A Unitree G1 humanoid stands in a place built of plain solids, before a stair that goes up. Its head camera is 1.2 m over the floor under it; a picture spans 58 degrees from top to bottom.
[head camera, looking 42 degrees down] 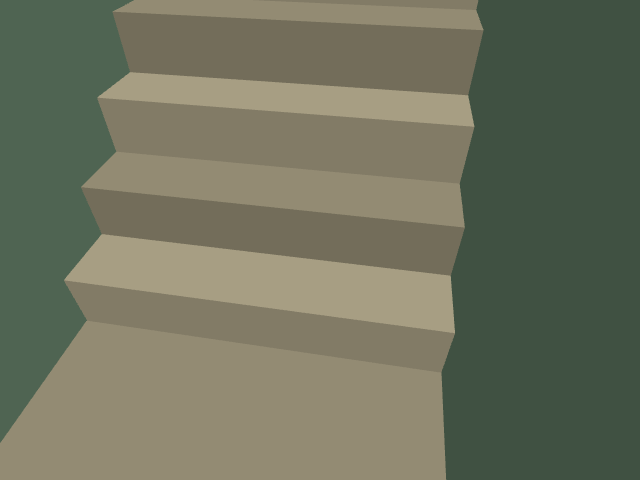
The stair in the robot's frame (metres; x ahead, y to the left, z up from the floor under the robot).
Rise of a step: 0.20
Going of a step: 0.22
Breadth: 1.29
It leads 10 degrees to the right of straight ahead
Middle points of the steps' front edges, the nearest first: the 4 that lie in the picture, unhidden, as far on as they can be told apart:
0.82 0.21 0.20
1.04 0.18 0.40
1.26 0.14 0.60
1.48 0.10 0.80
